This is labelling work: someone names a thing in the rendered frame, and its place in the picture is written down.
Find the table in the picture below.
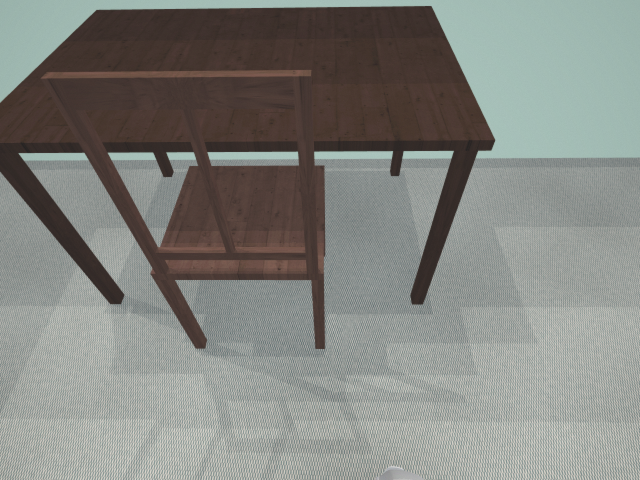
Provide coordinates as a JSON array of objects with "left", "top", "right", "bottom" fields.
[{"left": 0, "top": 6, "right": 495, "bottom": 305}]

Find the right robot shin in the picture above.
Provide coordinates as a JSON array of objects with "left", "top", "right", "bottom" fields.
[{"left": 383, "top": 466, "right": 404, "bottom": 474}]

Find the chair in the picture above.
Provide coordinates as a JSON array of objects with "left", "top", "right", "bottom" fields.
[{"left": 41, "top": 70, "right": 325, "bottom": 349}]

